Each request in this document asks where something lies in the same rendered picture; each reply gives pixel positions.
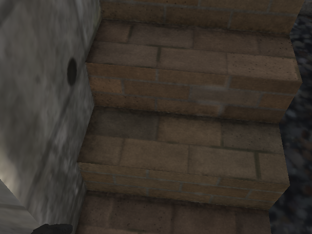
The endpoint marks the left robot hand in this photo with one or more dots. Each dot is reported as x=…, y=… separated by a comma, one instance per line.
x=62, y=228

